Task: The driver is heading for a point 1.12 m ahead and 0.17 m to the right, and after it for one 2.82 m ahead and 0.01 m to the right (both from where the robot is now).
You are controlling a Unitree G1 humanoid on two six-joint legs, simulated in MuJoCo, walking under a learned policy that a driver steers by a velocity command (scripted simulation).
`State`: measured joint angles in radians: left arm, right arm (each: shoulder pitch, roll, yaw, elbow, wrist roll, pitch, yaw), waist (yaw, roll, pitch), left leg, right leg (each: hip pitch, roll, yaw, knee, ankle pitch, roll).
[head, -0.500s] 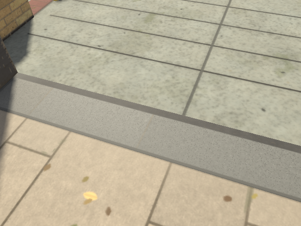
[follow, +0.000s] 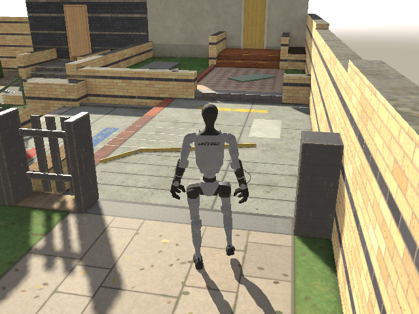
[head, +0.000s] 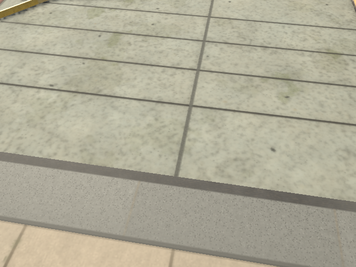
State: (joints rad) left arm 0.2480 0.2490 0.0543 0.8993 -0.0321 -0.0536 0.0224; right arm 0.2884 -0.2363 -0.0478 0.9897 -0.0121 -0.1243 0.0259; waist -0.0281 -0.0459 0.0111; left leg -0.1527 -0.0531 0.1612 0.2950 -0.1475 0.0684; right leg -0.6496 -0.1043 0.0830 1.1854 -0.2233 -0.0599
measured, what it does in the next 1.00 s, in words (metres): walks ahead: right foot, then left foot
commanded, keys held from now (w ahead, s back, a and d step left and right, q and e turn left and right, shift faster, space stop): w+e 0.50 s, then w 0.04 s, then w+q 0.46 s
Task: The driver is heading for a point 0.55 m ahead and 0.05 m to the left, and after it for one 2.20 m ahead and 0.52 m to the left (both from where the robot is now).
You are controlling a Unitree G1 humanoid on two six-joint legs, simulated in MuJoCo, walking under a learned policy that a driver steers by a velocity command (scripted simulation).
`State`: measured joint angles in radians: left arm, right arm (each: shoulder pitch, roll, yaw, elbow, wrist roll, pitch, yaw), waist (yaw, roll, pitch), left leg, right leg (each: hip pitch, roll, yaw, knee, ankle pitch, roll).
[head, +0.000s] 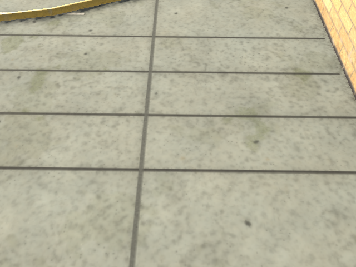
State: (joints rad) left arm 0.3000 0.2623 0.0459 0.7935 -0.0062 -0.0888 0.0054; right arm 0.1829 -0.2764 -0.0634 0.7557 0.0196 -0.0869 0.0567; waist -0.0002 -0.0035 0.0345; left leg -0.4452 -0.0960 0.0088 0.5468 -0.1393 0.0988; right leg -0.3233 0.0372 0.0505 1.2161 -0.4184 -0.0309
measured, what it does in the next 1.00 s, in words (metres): goes down, turning left: right foot 0.16 m lower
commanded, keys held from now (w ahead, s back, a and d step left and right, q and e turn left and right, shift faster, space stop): w+q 0.40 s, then w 0.60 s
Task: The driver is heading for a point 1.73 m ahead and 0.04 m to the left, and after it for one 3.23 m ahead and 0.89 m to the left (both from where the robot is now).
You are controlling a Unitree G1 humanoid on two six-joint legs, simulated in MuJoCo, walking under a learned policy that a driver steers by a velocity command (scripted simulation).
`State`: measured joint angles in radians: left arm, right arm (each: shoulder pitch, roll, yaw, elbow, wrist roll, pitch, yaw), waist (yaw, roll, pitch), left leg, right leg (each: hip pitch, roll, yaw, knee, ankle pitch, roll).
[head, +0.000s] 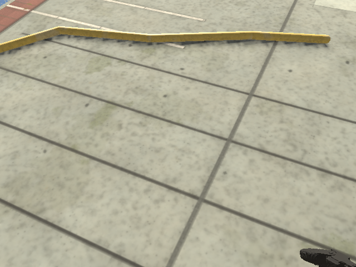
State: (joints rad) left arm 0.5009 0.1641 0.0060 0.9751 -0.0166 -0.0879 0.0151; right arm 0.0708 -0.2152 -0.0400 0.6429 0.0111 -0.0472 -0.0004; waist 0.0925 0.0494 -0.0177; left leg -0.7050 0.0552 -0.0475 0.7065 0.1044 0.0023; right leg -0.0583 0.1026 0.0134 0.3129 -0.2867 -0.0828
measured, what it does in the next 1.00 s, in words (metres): walks ahead: left foot, then right foot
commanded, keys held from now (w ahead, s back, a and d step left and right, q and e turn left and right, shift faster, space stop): w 1.00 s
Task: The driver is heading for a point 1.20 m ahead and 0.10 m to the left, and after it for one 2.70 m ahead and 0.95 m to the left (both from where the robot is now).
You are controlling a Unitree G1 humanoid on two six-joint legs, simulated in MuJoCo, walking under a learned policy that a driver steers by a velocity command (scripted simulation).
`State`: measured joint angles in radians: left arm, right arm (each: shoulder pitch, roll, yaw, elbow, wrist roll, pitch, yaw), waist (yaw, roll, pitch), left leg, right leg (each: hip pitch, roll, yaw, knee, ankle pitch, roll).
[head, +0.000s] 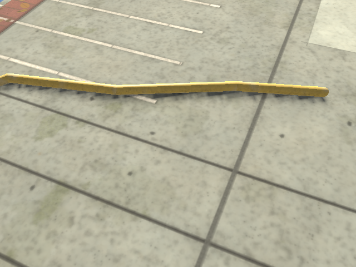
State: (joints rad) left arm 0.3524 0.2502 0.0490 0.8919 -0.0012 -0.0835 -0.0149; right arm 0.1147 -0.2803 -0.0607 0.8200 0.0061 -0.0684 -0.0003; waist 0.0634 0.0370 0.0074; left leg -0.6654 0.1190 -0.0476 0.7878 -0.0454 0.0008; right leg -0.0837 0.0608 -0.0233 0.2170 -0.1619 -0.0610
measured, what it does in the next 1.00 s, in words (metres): walks ahead: left foot, then right foot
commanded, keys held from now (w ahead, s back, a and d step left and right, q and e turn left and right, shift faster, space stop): w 1.00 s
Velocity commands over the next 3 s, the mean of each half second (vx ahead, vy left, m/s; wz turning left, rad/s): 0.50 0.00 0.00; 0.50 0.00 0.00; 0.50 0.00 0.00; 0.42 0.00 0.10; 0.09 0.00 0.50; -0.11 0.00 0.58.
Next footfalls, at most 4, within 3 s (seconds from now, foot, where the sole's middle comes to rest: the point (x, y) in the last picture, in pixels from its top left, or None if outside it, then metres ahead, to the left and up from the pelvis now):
0.22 left None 0.29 0.16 -0.79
0.78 right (222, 242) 0.59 -0.08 -0.79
1.30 left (164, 176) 0.89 0.17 -0.79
1.86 right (217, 125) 1.20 -0.07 -0.79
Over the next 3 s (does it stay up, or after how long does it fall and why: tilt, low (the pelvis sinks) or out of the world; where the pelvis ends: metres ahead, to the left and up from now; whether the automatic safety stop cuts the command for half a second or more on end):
stays up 1.14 0.00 -0.01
